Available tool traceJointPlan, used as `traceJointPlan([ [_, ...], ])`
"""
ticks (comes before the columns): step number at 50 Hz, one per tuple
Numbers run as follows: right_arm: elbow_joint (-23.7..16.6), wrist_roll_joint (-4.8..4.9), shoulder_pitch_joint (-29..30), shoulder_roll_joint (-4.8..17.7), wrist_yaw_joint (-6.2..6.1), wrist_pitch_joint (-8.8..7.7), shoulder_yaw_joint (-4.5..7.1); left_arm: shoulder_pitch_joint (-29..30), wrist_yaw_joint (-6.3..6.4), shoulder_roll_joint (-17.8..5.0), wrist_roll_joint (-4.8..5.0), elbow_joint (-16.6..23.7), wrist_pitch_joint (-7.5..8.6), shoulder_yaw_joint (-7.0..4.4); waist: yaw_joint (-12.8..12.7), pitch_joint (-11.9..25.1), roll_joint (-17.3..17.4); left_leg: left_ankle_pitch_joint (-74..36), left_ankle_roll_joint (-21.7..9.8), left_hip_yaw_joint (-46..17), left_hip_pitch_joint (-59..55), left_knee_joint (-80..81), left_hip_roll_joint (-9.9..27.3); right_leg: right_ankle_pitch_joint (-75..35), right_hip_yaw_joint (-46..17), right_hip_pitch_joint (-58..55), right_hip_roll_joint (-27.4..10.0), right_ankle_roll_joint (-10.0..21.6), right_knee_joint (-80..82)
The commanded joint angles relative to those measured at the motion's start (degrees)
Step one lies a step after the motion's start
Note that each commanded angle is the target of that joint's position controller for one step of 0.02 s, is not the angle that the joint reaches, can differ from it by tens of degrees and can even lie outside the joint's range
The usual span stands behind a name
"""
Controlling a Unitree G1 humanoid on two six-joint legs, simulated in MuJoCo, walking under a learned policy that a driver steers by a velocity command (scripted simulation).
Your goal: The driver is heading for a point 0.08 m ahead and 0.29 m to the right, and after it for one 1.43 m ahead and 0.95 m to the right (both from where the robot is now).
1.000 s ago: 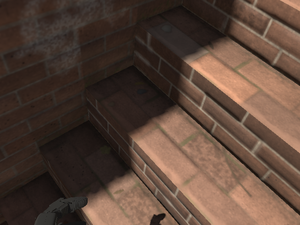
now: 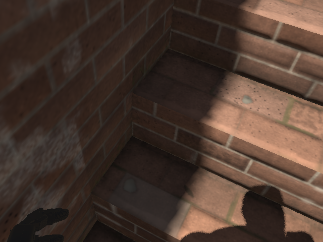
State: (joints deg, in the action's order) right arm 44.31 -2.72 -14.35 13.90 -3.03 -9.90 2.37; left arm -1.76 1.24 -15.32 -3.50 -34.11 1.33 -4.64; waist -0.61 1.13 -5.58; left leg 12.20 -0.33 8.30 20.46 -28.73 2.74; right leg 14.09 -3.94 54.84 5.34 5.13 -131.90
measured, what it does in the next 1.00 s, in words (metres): climbs, turning right: right foot 0.21 m higher, then left foot 0.22 m higher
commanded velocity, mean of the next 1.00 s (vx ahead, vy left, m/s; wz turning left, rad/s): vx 0.53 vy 0.00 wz -0.93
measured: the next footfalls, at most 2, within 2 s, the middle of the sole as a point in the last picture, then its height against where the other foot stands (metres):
right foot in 0.28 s outside the picture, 0.21 m higher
left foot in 0.72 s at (183, 211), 0.22 m higher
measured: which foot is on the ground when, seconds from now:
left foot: down 0.00-0.34, up 0.36-0.70, down 0.72-1.00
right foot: up 0.00-0.26, down 0.28-0.74, up 0.76-1.00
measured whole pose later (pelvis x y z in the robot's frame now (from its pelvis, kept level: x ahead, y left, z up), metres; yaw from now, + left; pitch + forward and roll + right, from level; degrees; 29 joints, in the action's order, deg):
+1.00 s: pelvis +0.18 -0.04 +0.28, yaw -54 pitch -2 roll +0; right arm 33.5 -0.4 -1.9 9.7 -4.0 0.4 0.1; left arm -11.0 -2.5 -15.8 -2.2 -37.1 -6.9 -3.8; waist -4.7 1.8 -1.4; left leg 39.3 1.6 2.8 47.4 -79.0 14.8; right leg 11.3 -1.4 25.3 0.7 0.4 -68.0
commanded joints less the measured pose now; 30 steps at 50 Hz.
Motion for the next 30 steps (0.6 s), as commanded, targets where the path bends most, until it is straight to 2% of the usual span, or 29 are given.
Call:
traceJointPlan([
  [1, 3.0, -1.18, 0.3, 2.8, 1.40, -1.40, 0.17, 8.2, -0.98, 8.3, -0.64, 9.6, -2.23, 3.45, -3.2, 2.3, 6.6, -29.1, -5.0, -9.0, -14.6, 13.1, 17.8, 2.8, -3.2, 21.1, -3.6, 2.9, -12.8],
  [2, 5.2, -1.51, -0.9, 2.2, 2.02, -1.39, 0.02, 9.8, -1.22, 8.7, -0.68, 10.5, -2.66, 4.09, -4.5, 1.2, 4.9, -23.8, -2.0, -5.5, -11.5, 15.5, 16.7, 1.7, -4.6, 21.2, -4.6, 4.8, -8.3],
  [3, 6.5, -2.10, -1.4, 2.0, 2.04, -1.41, -0.40, 13.2, -0.82, 8.3, 0.39, 12.0, -2.99, 4.54, -4.7, -0.4, 7.0, -23.7, -0.5, -0.6, -8.1, 17.8, 13.2, 1.0, -2.2, 18.2, -3.8, 5.4, -0.7],
  [4, 7.5, -2.16, -4.1, 3.7, 1.57, -1.71, -0.06, 17.2, -0.61, 8.2, 0.25, 13.5, -3.66, 4.28, -2.9, -1.2, 9.6, -28.3, -1.3, -0.9, -9.5, 20.4, 13.6, 1.8, 0.7, 20.3, -3.2, 5.1, -2.4],
  [5, 6.6, -2.06, -3.3, 6.0, 1.84, -1.34, 0.49, 17.5, -0.39, 7.1, -0.49, 15.5, -4.25, 4.12, -4.0, -1.6, 9.4, -46.9, -0.3, -0.3, -15.2, 18.9, 16.5, 7.3, -1.8, 24.8, -4.4, 4.3, -5.8],
  [6, 6.3, -1.96, -3.6, 9.8, 1.79, -1.05, 1.52, 14.9, -0.45, 5.1, -0.13, 14.4, -4.73, 3.78, -3.4, 1.4, 9.6, -59.2, -1.2, 1.8, -21.7, 18.6, 16.5, 12.7, 2.9, 26.6, -4.4, 3.5, -3.0],
  [8, 7.7, -1.70, -7.6, 10.6, 1.45, -1.23, 1.65, 15.9, 0.21, 6.6, 0.32, 16.2, -6.04, 3.81, -2.1, 5.0, 13.5, -63.3, -3.2, 2.0, -33.3, 14.8, 17.5, 14.8, 3.8, 33.0, -6.4, 3.5, -9.5],
  [9, 6.7, -0.99, -7.4, 12.4, 0.68, -0.68, 2.36, 15.8, 0.33, 7.8, 0.45, 16.8, -6.41, 4.30, -2.9, 4.7, 13.5, -61.8, -4.2, 1.5, -37.0, 13.8, 18.7, 17.5, 2.4, 36.9, -8.2, 3.9, -8.2],
  [10, 5.8, -1.40, -5.9, 11.5, 0.49, -0.72, 2.33, 18.4, 0.27, 6.8, 0.72, 17.2, -6.76, 4.19, -2.1, 3.7, 10.5, -68.2, -2.7, 3.0, -37.0, 14.2, 19.1, 18.1, 4.8, 35.4, -8.7, 3.6, -4.7],
  [11, 4.6, -0.97, -3.0, 12.9, 0.82, -0.39, 2.68, 17.0, 0.67, 7.2, 1.06, 16.3, -7.01, 4.44, -3.3, 5.6, 10.5, -77.7, -2.7, 5.2, -36.6, 12.9, 19.7, 17.6, 6.1, 30.9, -9.2, 3.8, -2.7],
  [12, 3.2, 0.89, 0.1, 13.7, -0.06, -0.04, 2.76, 13.5, 0.64, 7.9, 1.50, 15.6, -7.39, 5.29, -5.9, 8.8, 10.3, -77.3, -2.5, 13.6, -26.9, 14.2, 15.3, 16.4, 9.8, 11.5, -8.9, 5.3, 16.3],
  [13, -0.7, 3.25, 6.9, 15.5, -0.89, 0.04, 2.87, 8.3, 0.94, 6.1, 2.46, 13.2, -7.76, 5.24, -8.6, 11.4, 11.5, -91.4, -2.7, 14.8, -16.4, 13.0, 13.2, 13.7, 13.0, -7.4, -7.1, 6.1, 32.6],
  [14, -2.6, 4.55, 6.5, 19.9, -0.58, 0.81, 4.25, 1.9, 1.78, 2.3, 4.50, 11.0, -7.29, 3.91, -9.0, 18.8, 12.4, -100.8, -5.3, 11.2, -16.3, 5.7, 13.5, 13.3, 14.5, -20.9, -3.2, 4.1, 43.9],
  [15, -3.4, 5.55, 3.7, 19.9, 0.26, 1.75, 4.66, -4.1, 2.93, -0.6, 4.53, 9.8, -7.94, 2.46, -8.7, 23.7, 18.5, -110.1, -6.6, 8.2, -20.6, -1.7, 16.1, 20.7, 15.8, -29.1, 0.6, 2.8, 49.7],
  [16, -3.8, 6.64, -1.0, 19.7, 1.33, 3.90, 4.80, -2.7, 3.69, -2.6, 5.32, 8.8, -5.25, 1.07, -5.3, 24.5, 22.1, -107.6, -7.5, 5.9, -20.2, -13.3, 13.8, 20.7, 8.3, -31.7, 3.7, 4.6, 59.0],
  [17, -5.5, 5.88, -4.1, 18.2, 1.26, 4.34, 4.76, 2.4, 4.00, -2.8, 6.23, 8.4, -4.56, 1.08, -0.3, 26.4, 19.9, -88.1, -4.6, 4.4, -11.5, -22.2, 11.2, 19.3, 0.6, -40.2, 3.7, 5.9, 67.0],
  [18, -9.9, 4.96, 1.1, 14.7, 3.50, 3.51, 3.70, 2.7, 3.39, -4.7, 4.42, 6.6, -5.12, 0.21, 0.4, 21.2, 9.5, -48.1, -1.7, 2.2, 2.8, -29.1, 6.0, 11.4, -6.3, -43.1, 3.7, 7.0, 78.9],
  [19, -12.7, 2.85, 3.5, 9.7, 4.79, 3.27, 1.84, 5.7, 3.05, -7.6, 1.79, 6.6, -5.87, -1.40, 3.0, 21.4, -1.5, -17.2, -0.6, -2.1, 9.6, -45.9, 0.1, 15.5, -16.9, -42.3, 1.2, 11.3, 88.5],
  [20, -13.7, 3.06, 8.5, 4.2, 4.51, 4.01, -0.29, 3.7, 3.74, -7.2, 0.53, 5.4, -5.19, -2.68, 0.7, 20.0, 0.0, -9.6, 0.0, -7.7, 15.1, -61.5, -1.9, 7.0, -13.3, -44.2, 3.5, 15.6, 85.9],
  [21, -12.5, 2.36, 5.6, 2.2, 2.57, 3.69, -1.31, 6.0, 2.95, -6.8, -1.20, 3.4, -4.78, -2.32, 2.1, 23.0, -2.6, -3.1, 1.0, -8.8, 26.9, -79.7, -5.1, 1.8, -11.9, -53.4, 1.8, 17.9, 89.4],
  [22, -14.1, 2.13, 16.3, 0.0, 1.13, 4.20, -2.08, -8.1, 3.15, -8.0, 0.82, -1.2, -2.67, -3.71, -7.9, 12.4, 3.0, 5.7, 1.9, -11.0, 31.4, -90.7, -4.4, -1.1, -9.9, -50.2, 4.0, 17.1, 98.1],
  [23, -16.5, 2.60, 21.5, -2.9, -1.63, 3.49, -2.31, -16.1, 1.88, -10.9, 0.93, -6.6, -1.69, -4.50, -9.1, 1.3, 1.9, 14.4, 2.1, -12.5, 41.6, -106.4, -4.6, -13.3, -8.8, -50.1, 1.6, 18.3, 105.6],
  [24, -20.7, 0.93, 22.6, -3.6, -1.60, 2.95, -3.15, -21.7, 0.92, -12.0, 0.35, -8.3, -0.42, -4.61, -8.2, 1.3, -1.9, 23.9, 4.1, -10.6, 56.9, -120.1, -6.6, -58.3, -17.5, -62.0, -5.2, 21.6, 98.0],
  [25, -24.1, 2.79, 24.7, 0.7, -1.61, 3.62, -2.68, -21.1, 2.49, -10.8, -0.34, -5.8, 0.76, -4.72, -9.8, 8.3, 5.5, 27.5, 5.6, -16.6, 59.7, -123.6, -6.3, -56.9, -33.2, -67.4, -15.5, 22.7, 103.9],
  [26, -27.7, 3.39, 31.9, 1.0, -2.27, 4.60, -3.10, -19.2, 3.84, -6.7, -1.57, -5.9, 1.58, -3.49, -11.0, 3.2, 4.2, 37.3, 5.2, -25.1, 61.1, -125.9, -4.9, -43.5, -40.7, -54.5, -17.4, 21.1, 105.1],
  [27, -30.7, 2.15, 36.8, -0.5, -2.27, 5.10, -3.58, -18.4, 4.40, -4.8, -2.96, -7.9, 1.87, -2.33, -8.9, -0.1, 5.2, 45.3, 3.7, -26.7, 66.6, -128.4, -5.9, -39.1, -38.9, -52.7, -17.1, 19.1, 107.3],
  [28, -31.7, 0.25, 36.7, -1.3, -2.00, 5.64, -4.20, -18.6, 4.62, -5.1, -2.97, -7.9, 1.75, -1.71, -6.5, -1.9, 10.5, 46.0, 1.5, -25.6, 70.2, -124.6, -5.2, -35.4, -34.0, -53.6, -17.8, 15.7, 110.6],
  [29, -31.8, 0.63, 35.0, -1.6, -2.24, 6.38, -4.66, -16.7, 3.20, -5.7, -1.82, -7.8, 2.07, -1.77, -4.5, -2.8, 11.8, 40.6, -0.1, -19.8, 64.4, -117.1, -4.5, -31.7, -26.9, -45.0, -15.1, 12.6, 115.1],
  [30, -33.8, 0.86, 35.8, 0.4, -2.99, 6.89, -4.33, -11.6, 1.78, -9.0, -0.36, -5.8, 2.67, -2.39, -1.9, -3.3, 17.4, 35.7, 0.9, -14.1, 54.5, -108.2, -3.8, -29.5, -23.3, -33.3, -12.1, 11.4, 118.2],
])
Velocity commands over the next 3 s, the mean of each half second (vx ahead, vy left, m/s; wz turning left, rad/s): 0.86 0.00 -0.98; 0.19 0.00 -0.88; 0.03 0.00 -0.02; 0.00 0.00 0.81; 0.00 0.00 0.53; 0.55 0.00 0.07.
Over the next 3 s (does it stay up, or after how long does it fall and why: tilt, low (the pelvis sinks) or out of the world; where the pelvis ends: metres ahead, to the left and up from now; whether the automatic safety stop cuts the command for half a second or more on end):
stays up -0.07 -0.08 -0.01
